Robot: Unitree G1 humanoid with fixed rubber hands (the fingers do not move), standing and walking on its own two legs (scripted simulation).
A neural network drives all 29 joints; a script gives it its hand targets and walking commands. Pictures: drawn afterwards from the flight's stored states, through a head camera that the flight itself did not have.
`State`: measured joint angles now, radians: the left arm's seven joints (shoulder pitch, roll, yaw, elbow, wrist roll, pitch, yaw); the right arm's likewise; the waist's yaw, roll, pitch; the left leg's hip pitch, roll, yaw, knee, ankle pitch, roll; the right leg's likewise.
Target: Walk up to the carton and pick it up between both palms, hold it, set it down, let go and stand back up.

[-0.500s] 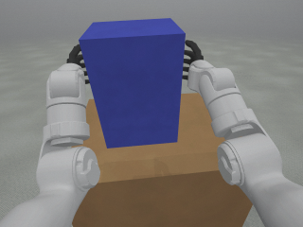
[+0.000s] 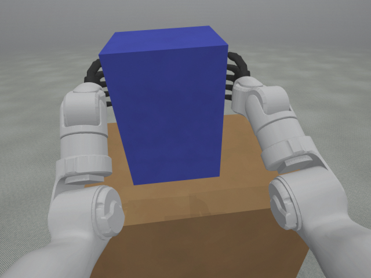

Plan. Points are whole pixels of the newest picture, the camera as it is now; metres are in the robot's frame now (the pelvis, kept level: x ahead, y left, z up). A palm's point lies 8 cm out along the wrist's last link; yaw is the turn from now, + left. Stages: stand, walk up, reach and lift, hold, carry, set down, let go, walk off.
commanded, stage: hold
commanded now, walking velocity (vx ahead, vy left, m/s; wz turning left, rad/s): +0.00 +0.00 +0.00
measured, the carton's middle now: (170, 108) +0.39 +0.00 +0.28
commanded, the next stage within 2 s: none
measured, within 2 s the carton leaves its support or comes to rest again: neither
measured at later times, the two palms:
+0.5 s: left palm (94, 94) +0.37 +0.15 +0.33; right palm (239, 87) +0.36 -0.14 +0.33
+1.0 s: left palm (93, 92) +0.37 +0.15 +0.33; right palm (240, 86) +0.35 -0.14 +0.34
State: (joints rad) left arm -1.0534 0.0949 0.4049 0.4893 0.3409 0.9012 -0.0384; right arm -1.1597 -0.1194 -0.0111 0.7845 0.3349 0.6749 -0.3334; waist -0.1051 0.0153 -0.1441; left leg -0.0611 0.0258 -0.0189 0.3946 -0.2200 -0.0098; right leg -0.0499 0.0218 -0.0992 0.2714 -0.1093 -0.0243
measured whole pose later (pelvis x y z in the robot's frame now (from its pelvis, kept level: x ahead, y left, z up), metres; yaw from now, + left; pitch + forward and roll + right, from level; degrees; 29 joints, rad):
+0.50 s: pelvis +0.00 +0.00 +0.00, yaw +0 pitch -7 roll -2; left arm -1.05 0.10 0.41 0.48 0.34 0.89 -0.05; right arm -1.15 -0.12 0.00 0.75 0.35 0.68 -0.35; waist -0.11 0.02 -0.13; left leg -0.06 0.03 -0.03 0.39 -0.22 -0.01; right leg -0.04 0.02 -0.11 0.26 -0.11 -0.02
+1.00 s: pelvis +0.00 +0.00 +0.00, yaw +0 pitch -7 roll -2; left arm -1.06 0.10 0.40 0.50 0.34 0.90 -0.04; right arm -1.16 -0.12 -0.01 0.78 0.34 0.68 -0.34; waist -0.11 0.02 -0.14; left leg -0.05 0.03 -0.03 0.39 -0.22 -0.01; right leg -0.03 0.02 -0.11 0.26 -0.11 -0.03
